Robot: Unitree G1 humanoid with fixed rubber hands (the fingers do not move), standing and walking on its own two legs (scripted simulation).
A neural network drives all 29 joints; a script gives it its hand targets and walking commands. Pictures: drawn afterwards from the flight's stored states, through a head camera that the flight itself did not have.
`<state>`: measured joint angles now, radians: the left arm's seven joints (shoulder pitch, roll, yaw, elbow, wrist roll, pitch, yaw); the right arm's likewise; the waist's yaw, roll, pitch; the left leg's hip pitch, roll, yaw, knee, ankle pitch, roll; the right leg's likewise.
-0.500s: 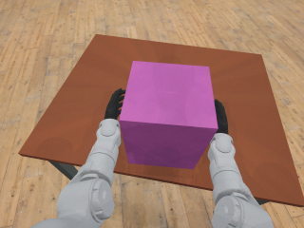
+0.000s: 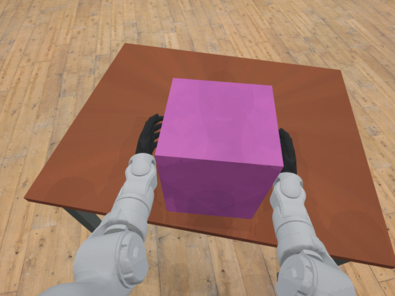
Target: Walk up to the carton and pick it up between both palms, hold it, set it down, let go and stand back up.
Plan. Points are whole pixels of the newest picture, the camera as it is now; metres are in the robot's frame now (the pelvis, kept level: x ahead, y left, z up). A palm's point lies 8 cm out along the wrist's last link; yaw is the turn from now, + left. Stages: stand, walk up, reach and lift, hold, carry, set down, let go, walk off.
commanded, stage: reach and lift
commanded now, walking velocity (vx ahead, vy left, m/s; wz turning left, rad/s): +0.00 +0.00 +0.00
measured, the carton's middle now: (215, 153) +0.42 -0.05 +0.02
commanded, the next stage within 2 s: none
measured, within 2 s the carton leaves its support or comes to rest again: leaves its support in 0.64 s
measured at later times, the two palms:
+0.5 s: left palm (145, 155) +0.40 +0.10 +0.04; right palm (286, 171) +0.35 -0.20 +0.04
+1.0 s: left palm (145, 135) +0.41 +0.09 +0.10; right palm (295, 155) +0.36 -0.20 +0.08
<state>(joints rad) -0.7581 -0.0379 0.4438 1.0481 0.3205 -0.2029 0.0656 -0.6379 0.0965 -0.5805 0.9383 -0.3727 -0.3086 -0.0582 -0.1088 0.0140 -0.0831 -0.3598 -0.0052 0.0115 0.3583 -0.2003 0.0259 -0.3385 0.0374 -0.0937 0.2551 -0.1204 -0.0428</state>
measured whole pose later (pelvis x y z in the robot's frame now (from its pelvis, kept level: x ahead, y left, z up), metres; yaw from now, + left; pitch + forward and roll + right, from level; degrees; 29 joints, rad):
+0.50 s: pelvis -0.01 -0.01 +0.00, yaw +0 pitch +14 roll -1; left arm -0.75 -0.01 0.32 1.09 0.24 -0.22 0.12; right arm -0.64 0.04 -0.49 1.06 -0.29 -0.40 -0.10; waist -0.10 0.01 -0.15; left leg -0.43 0.00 0.01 0.37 -0.18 0.02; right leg -0.40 0.04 -0.11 0.25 -0.09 -0.05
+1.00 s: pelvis -0.01 -0.01 +0.00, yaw -1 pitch +11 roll -1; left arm -0.84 0.05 0.23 1.15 0.10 -0.11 0.13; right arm -0.71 0.00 -0.37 1.04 -0.15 -0.22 -0.12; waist -0.08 0.03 -0.19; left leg -0.38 0.01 0.04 0.38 -0.19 0.02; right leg -0.39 0.04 -0.08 0.31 -0.13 -0.05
